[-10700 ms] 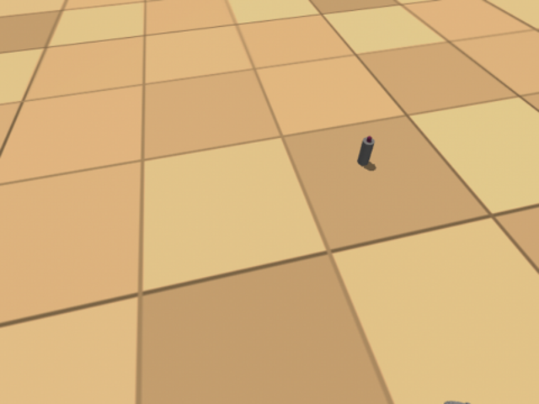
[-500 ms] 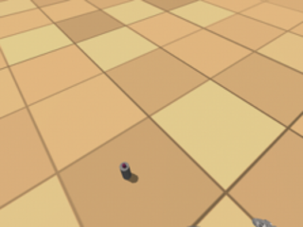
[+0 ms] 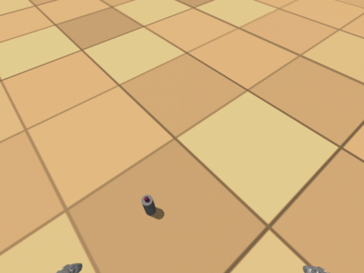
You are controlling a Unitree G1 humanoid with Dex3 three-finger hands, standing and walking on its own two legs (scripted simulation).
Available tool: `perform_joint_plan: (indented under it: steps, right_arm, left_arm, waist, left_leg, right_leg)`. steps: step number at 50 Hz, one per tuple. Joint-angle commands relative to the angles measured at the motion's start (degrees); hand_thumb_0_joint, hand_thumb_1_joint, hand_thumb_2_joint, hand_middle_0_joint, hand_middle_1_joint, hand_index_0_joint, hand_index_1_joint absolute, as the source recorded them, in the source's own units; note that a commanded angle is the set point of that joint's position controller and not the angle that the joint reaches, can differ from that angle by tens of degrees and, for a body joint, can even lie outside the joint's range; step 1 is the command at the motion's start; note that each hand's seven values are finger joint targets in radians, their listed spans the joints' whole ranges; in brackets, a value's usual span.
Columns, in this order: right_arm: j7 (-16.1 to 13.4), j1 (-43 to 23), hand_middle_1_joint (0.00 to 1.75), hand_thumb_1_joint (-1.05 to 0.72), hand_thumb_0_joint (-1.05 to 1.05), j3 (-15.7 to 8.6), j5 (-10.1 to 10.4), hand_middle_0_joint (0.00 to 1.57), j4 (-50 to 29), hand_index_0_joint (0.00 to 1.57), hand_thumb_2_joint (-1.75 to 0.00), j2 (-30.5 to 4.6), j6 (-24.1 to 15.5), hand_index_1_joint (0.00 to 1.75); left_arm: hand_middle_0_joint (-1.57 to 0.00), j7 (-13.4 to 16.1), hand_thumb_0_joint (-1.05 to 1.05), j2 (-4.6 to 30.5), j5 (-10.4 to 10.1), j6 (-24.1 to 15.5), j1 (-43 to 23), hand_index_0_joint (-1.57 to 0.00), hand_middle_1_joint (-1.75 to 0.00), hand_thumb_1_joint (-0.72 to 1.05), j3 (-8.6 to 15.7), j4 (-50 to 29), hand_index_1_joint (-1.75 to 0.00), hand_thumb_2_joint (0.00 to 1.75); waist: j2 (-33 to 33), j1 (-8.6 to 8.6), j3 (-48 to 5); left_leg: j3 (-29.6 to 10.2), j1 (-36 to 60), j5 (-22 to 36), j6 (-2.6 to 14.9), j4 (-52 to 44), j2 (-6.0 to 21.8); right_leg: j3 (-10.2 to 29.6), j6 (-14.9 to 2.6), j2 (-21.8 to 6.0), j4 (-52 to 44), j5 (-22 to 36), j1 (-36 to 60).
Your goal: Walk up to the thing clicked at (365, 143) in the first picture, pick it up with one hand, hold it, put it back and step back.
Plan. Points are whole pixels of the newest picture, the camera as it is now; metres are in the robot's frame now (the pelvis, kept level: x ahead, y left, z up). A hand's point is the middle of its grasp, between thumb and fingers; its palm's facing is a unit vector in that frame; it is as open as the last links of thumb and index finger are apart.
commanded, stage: stand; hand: left
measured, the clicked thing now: (148, 204) +0.52 +0.22 -0.69
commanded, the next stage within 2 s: walk up in 0.98 s
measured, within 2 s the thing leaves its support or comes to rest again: neither
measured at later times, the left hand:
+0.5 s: hand out of the picture +0.06 +0.24 -0.15, palm faces +0.01 -0.94 -0.35, open 7.4 cm
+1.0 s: hand out of the picture +0.06 +0.24 -0.15, palm faces +0.02 -0.94 -0.35, open 7.4 cm
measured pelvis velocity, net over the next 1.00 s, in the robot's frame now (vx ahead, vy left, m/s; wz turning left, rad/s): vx -0.01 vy -0.02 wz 0.02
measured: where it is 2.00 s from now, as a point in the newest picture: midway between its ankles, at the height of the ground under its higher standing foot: outside the picture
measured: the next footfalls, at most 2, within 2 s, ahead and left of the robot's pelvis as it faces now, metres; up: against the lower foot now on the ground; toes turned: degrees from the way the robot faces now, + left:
right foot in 1.70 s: -0.18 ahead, -0.11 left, +0.00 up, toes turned -2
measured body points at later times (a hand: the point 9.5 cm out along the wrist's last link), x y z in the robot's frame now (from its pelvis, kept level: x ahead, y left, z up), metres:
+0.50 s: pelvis -0.01 -0.01 +0.00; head +0.00 -0.02 +0.45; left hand +0.06 +0.29 -0.12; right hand +0.07 -0.31 -0.13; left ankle -0.03 +0.13 -0.74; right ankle +0.03 -0.14 -0.74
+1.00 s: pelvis -0.01 -0.02 +0.00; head +0.00 -0.03 +0.45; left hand +0.05 +0.29 -0.13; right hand +0.06 -0.32 -0.14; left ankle -0.03 +0.13 -0.74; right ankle +0.03 -0.14 -0.74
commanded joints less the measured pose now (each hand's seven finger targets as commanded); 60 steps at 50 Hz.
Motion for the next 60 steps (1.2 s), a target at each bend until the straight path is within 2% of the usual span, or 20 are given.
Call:
perform_joint_plan:
  steps: [1,3,7,10,15,18,20,24,30,33,45,48,49,50,52,53,54,55,57,60]
  right_arm:
    - [-1.0,-4.0,0.3,-0.9,0.0,-2.4,0.1,0.2,-3.3,0.2,-0.9,-12.7,-1.2,0.3]
    - [-1.0,-3.4,0.3,-0.9,0.0,-2.3,0.2,0.2,-2.8,0.2,-0.9,-12.3,-1.3,0.3]
    - [-0.8,-3.9,0.3,-0.9,0.0,-2.2,0.2,0.2,-2.3,0.2,-0.9,-11.6,-1.0,0.3]
    - [-0.8,-3.7,0.3,-0.9,0.0,-2.3,0.2,0.2,-2.0,0.2,-0.9,-11.7,-0.9,0.3]
    - [-0.6,-3.4,0.3,-0.9,0.0,-2.1,0.0,0.2,-1.7,0.2,-0.9,-11.6,-0.8,0.3]
    - [-0.6,-3.6,0.3,-0.9,0.0,-2.2,0.0,0.2,-1.7,0.2,-0.9,-11.9,-0.8,0.3]
    - [-0.6,-2.9,0.3,-0.9,0.0,-2.0,0.0,0.2,-1.5,0.2,-0.9,-11.4,-0.5,0.3]
    - [-0.5,-2.5,0.3,-0.9,0.0,-1.9,-0.1,0.2,-1.7,0.2,-0.9,-11.4,-0.8,0.3]
    - [-0.4,-1.7,0.3,-0.9,0.0,-2.1,-0.1,0.2,-1.9,0.2,-0.9,-11.7,-0.5,0.3]
    - [-0.4,-1.7,0.3,-0.9,0.0,-2.1,-0.1,0.2,-2.1,0.2,-0.9,-11.8,-0.7,0.3]
    - [-0.6,0.1,0.3,-0.9,0.0,-1.5,-0.1,0.2,-1.7,0.2,-0.9,-11.7,-0.5,0.3]
    - [-0.7,-0.2,0.3,-0.9,0.0,-1.5,-0.1,0.2,-2.0,0.2,-0.9,-11.8,-0.6,0.3]
    - [-0.9,-1.9,0.3,-0.9,0.0,-2.7,-0.1,0.2,-1.7,0.2,-0.9,-14.4,0.5,0.3]
    - [-1.1,-0.2,0.3,-0.9,0.0,-2.5,0.4,0.2,-2.5,0.2,-0.9,-13.1,0.9,0.3]
    - [-1.3,1.2,0.3,-0.9,0.0,-2.8,0.9,0.2,-3.9,0.2,-0.9,-12.3,1.5,0.3]
    - [-1.3,1.9,0.3,-0.9,0.0,-2.9,0.9,0.2,-4.7,0.2,-0.9,-11.9,2.0,0.3]
    - [-1.3,2.6,0.3,-0.9,0.0,-3.1,0.7,0.2,-5.2,0.2,-0.9,-11.2,2.6,0.3]
    - [-1.2,4.2,0.3,-0.9,0.0,-3.6,0.2,0.2,-5.7,0.2,-0.9,-11.3,3.3,0.3]
    - [-0.9,6.2,0.3,-0.9,0.0,-4.1,0.3,0.2,-6.9,0.2,-0.9,-11.4,4.0,0.3]
    - [-1.0,8.4,0.3,-0.9,0.0,-4.6,-0.2,0.2,-7.9,0.2,-0.9,-11.9,3.5,0.3]
  left_arm:
    - [-0.2,0.9,0.0,12.2,-0.2,-1.3,-3.0,-0.2,-0.3,0.9,2.1,-3.0,-0.3,0.9]
    - [-0.2,0.8,0.0,12.1,-0.2,-1.4,-3.0,-0.2,-0.3,0.9,2.0,-2.7,-0.3,0.9]
    - [-0.2,0.9,0.0,12.2,0.0,-1.4,-3.4,-0.2,-0.3,0.9,2.0,-2.6,-0.3,0.9]
    - [-0.2,0.9,0.0,12.2,0.0,-1.5,-2.7,-0.2,-0.3,0.9,1.9,-2.3,-0.3,0.9]
    - [-0.2,0.9,0.0,12.3,0.0,-1.5,-2.7,-0.2,-0.3,0.9,1.8,-2.2,-0.3,0.9]
    - [-0.2,0.9,0.0,12.2,0.1,-1.5,-2.6,-0.2,-0.3,0.9,1.8,-2.2,-0.3,0.9]
    - [-0.2,0.9,0.0,12.7,0.1,-1.4,-2.6,-0.2,-0.3,0.9,2.0,-2.0,-0.3,0.9]
    - [-0.2,0.7,0.0,12.7,0.2,-1.4,-2.0,-0.2,-0.3,0.9,2.0,-2.0,-0.3,0.9]
    - [-0.2,0.6,0.0,13.0,0.3,-1.3,-1.3,-0.2,-0.3,0.9,2.0,-2.1,-0.3,0.9]
    - [-0.2,0.6,0.0,12.5,0.2,-1.5,-1.0,-0.2,-0.3,0.9,1.9,-2.2,-0.3,0.9]
    - [-0.2,0.5,0.0,12.7,0.2,-1.1,-0.6,-0.2,-0.3,0.9,2.0,-2.2,-0.3,0.9]
    - [-0.2,0.5,0.0,12.7,0.2,-1.1,-0.6,-0.2,-0.3,0.9,2.0,-2.2,-0.3,0.9]
    - [-0.2,1.0,0.0,15.5,-0.6,-0.3,-1.2,-0.2,-0.3,0.9,4.7,-3.5,-0.3,0.9]
    - [-0.2,1.3,0.0,15.6,-0.8,-0.1,0.1,-0.2,-0.3,0.9,4.8,-4.4,-0.3,0.9]
    - [-0.2,1.6,0.0,16.5,-0.8,0.3,1.0,-0.2,-0.3,0.9,5.5,-6.1,-0.3,0.9]
    - [-0.2,1.7,0.0,17.3,-0.6,0.7,0.5,-0.2,-0.3,0.9,5.8,-7.3,-0.3,0.9]
    - [-0.2,1.8,0.0,17.1,-0.2,1.0,-1.4,-0.2,-0.3,0.9,5.8,-8.9,-0.3,0.9]
    - [-0.2,2.0,0.0,17.1,0.6,1.1,-2.7,-0.2,-0.3,0.9,5.7,-10.6,-0.3,0.9]
    - [-0.2,2.3,0.0,16.8,1.3,1.5,-5.6,-0.2,-0.3,0.9,5.7,-13.0,-0.3,0.9]
    - [-0.2,2.6,0.0,16.1,1.8,2.3,-5.6,-0.2,-0.3,0.9,5.2,-15.3,-0.3,0.9]
  waist:
    - [0.4,0.4,-5.6]
    - [-0.2,0.0,-7.0]
    - [-0.2,0.01,-5.9]
    - [-0.5,-0.11,-7.1]
    - [-0.1,-0.18,-5.4]
    - [-0.1,-0.12,-5.8]
    - [-0.5,-0.23,-4.3]
    - [-0.5,-0.26,-4.8]
    - [-1.5,-0.11,-3.9]
    - [-0.8,-0.06,-5.0]
    - [-0.3,0.06,-3.3]
    - [-0.6,0.18,-4.0]
    - [-1.1,0.83,2.9]
    - [-2.1,0.51,-0.4]
    - [-5.5,0.5,-7.4]
    - [-7.8,0.52,-9.4]
    - [-10.7,0.26,-9.4]
    - [-11.5,0.08,-8.7]
    - [-11.8,-1.56,-8.2]
    - [-11.3,-1.61,-9.0]
  left_leg:
    - [-5.0,-3.4,16.0,1.92,-6.2,6.5]
    - [-4.6,-1.0,18.6,1.73,-5.9,6.6]
    - [-4.6,-2.5,12.1,1.57,-7.3,6.2]
    - [-4.3,-0.6,14.5,1.53,-6.7,6.2]
    - [-4.3,-1.6,10.1,1.45,-7.9,6.2]
    - [-4.5,-1.7,10.1,1.47,-7.7,6.4]
    - [-4.4,-2.9,5.5,1.57,-8.4,5.9]
    - [-4.7,-2.4,7.6,1.65,-8.4,6.4]
    - [-4.7,-2.4,4.0,1.7,-7.8,5.9]
    - [-4.8,-2.2,7.4,1.86,-7.1,6.2]
    - [-4.9,-4.2,4.2,1.68,-7.8,6.0]
    - [-5.0,-3.6,6.0,1.7,-7.6,6.3]
    - [-4.9,-7.6,16.1,2.4,-1.4,4.7]
    - [-3.5,-6.8,19.9,2.35,2.0,4.4]
    - [-0.8,-5.0,16.7,2.26,11.8,1.2]
    - [0.4,-6.3,9.8,1.94,16.9,-1.1]
    - [0.5,-8.0,-8.2,2.13,23.1,-3.1]
    - [-1.1,-9.1,-16.6,2.52,29.7,-3.1]
    - [-3.2,-8.8,-16.8,3.41,32.9,-1.1]
    - [-0.8,-9.4,-9.8,3.0,19.5,-0.2]
  right_leg:
    - [3.5,-2.6,-5.0,-2.9,13.6,7.9]
    - [3.5,-2.76,-5.2,-3.1,15.7,8.3]
    - [3.5,-2.48,-5.2,-4.9,11.3,8.0]
    - [3.5,-2.65,-5.5,-5.3,14.1,7.9]
    - [3.8,-2.51,-5.3,-6.5,9.3,6.4]
    - [3.8,-2.52,-5.5,-6.6,9.8,6.9]
    - [3.9,-2.22,-5.0,-7.6,4.7,5.6]
    - [3.8,-2.53,-5.2,-6.9,7.1,5.8]
    - [4.7,-2.72,-5.2,-8.5,-0.1,3.2]
    - [4.5,-2.85,-5.5,-7.3,5.8,5.0]
    - [4.6,-2.78,-5.1,-7.8,1.5,4.2]
    - [4.3,-2.98,-5.2,-6.9,4.2,4.7]
    - [4.9,-3.24,-5.5,-2.5,19.9,1.1]
    - [4.7,-4.46,-6.2,-1.1,25.9,3.0]
    - [7.5,-8.68,-10.2,-1.0,32.7,4.6]
    - [10.7,-11.34,-13.1,-1.7,33.2,4.7]
    - [13.2,-14.21,-16.4,-2.6,33.0,2.7]
    - [14.5,-16.18,-18.2,-2.6,30.0,-0.3]
    - [11.5,-15.87,-17.5,-0.3,27.6,-5.0]
    - [9.8,-11.96,-13.7,5.2,24.8,-1.9]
